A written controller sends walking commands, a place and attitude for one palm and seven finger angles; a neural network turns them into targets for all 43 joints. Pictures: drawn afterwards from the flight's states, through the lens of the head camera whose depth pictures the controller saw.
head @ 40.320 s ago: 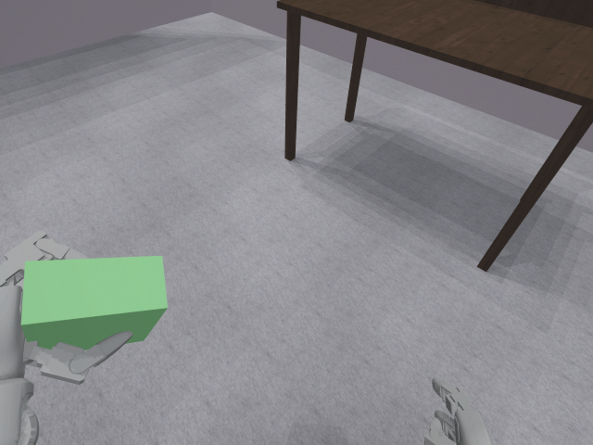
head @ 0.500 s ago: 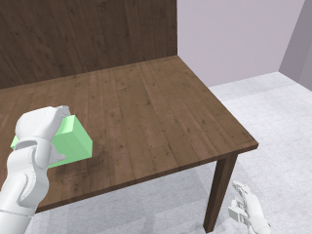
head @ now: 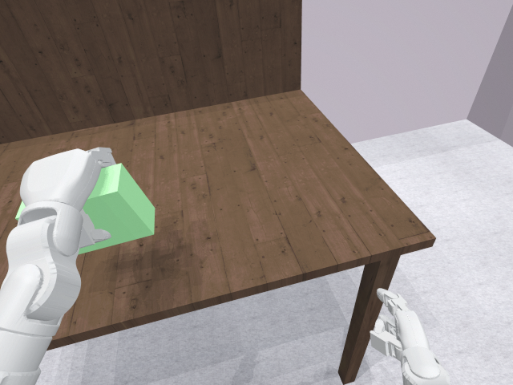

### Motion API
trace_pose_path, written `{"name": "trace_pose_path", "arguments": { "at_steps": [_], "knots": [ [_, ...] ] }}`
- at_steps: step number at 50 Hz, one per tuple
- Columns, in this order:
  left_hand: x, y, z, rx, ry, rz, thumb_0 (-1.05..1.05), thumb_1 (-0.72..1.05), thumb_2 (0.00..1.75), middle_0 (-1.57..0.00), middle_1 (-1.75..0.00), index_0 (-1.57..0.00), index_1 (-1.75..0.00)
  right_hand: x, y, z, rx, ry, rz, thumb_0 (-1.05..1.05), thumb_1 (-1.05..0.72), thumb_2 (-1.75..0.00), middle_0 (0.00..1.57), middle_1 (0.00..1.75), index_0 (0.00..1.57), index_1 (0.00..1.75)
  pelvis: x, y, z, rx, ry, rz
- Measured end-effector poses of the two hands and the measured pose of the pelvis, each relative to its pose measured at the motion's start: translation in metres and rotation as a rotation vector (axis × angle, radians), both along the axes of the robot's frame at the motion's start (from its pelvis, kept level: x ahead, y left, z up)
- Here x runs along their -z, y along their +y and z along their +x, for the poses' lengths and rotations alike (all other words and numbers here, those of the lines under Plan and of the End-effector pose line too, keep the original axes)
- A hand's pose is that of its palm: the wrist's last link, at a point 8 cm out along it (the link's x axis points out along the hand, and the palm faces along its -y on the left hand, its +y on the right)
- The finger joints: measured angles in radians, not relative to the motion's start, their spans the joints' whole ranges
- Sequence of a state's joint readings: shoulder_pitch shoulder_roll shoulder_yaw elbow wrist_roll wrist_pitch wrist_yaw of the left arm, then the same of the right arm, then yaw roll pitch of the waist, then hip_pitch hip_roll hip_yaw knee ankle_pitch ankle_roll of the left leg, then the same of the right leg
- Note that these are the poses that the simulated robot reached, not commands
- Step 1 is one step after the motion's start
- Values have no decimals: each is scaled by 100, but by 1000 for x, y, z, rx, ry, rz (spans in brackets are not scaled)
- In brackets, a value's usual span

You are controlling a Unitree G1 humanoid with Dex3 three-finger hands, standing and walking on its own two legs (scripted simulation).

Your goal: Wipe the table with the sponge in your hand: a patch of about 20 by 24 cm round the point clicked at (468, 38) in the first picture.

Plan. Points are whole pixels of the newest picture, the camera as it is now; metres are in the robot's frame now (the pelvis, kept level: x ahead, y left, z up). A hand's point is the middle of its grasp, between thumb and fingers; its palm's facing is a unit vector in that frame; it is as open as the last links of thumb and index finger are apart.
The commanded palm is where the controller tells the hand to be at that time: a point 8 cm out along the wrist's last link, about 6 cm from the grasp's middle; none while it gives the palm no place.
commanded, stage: lift the sponge slowly off the table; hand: left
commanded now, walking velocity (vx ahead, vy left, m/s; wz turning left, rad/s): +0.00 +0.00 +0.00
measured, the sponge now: (100, 218) +0.26 +0.30 +0.16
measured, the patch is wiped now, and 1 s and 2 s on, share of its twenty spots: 0.95 0.95 0.95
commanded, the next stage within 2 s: bring the sponge back beside the body in 0.14 s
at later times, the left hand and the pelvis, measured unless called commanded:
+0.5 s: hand (87, 207) +0.24 +0.28 +0.21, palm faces +0.26 -0.11 -0.96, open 9.8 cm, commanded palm +0.20 +0.28 +0.28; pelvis +0.00 +0.00 +0.00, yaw -1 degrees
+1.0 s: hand (83, 221) +0.22 +0.28 +0.20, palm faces +0.25 -0.11 -0.96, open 9.8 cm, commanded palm +0.17 +0.28 +0.27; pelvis +0.00 -0.01 +0.00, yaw -1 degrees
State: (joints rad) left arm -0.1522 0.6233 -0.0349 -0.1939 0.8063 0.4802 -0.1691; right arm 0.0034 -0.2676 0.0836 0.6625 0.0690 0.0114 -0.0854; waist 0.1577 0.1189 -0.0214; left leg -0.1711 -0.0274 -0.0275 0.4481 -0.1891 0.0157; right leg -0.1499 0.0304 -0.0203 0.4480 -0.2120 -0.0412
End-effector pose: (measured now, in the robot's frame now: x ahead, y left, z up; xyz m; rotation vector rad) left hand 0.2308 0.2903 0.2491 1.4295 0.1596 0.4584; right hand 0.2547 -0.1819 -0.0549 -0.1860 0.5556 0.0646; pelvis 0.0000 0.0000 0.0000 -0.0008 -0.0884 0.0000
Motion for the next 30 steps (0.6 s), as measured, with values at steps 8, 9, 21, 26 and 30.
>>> {"name": "trace_pose_path", "arguments": {
  "at_steps": [8, 9, 21, 26, 30],
  "knots": [
    [-12, -4, 4, 4, -50, -19, -1, -48, 105, -76, -137, -78, -135, -1, 2, -2, 5, 3, 15, 1, -91, -90, 20, 30, 19, 29, -1, 2, 0, 5, 7, 1],
    [-11, -5, 3, 8, -50, -24, -1, -48, 105, -76, -137, -78, -135, 0, 2, -2, 6, 4, 17, 1, -91, -90, 20, 30, 19, 29, -1, 2, 0, 6, 8, 1],
    [-4, -9, -11, 7, -42, -32, -1, -48, 105, -76, -137, -78, -135, 1, -6, -4, 10, 12, 10, 1, -91, -90, 20, 30, 20, 30, 0, -1, 0, 13, 2, 2],
    [-5, -10, -21, -2, -50, -34, -1, -48, 105, -76, -137, -78, -135, 0, -7, -2, 6, 2, 9, 1, -91, -90, 20, 30, 20, 30, 0, -3, 0, 12, -2, 2],
    [-2, -7, -24, -17, -39, -33, -1, -48, 105, -76, -137, -78, -135, -1, -8, -2, 4, -6, 5, 1, -91, -90, 20, 30, 20, 30, 1, -5, -2, 8, -5, 1]
  ]
}}
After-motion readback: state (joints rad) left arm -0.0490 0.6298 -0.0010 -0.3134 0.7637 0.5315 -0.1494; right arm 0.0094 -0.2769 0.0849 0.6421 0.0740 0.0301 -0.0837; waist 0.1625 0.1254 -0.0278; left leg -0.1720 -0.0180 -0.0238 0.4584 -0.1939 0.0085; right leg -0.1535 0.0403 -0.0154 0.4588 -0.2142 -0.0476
